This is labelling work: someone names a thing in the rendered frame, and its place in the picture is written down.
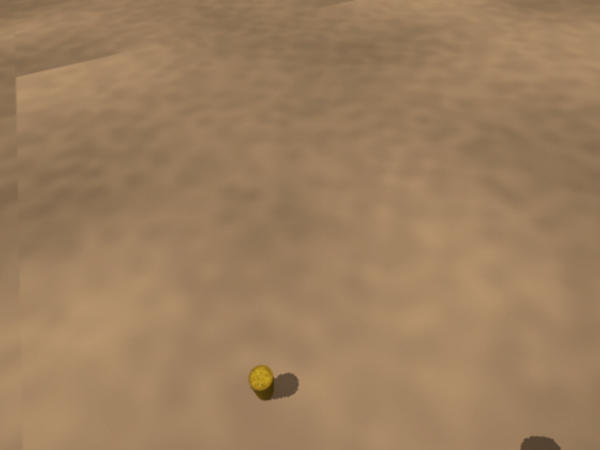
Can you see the cup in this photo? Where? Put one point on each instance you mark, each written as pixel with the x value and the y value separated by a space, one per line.
pixel 261 381

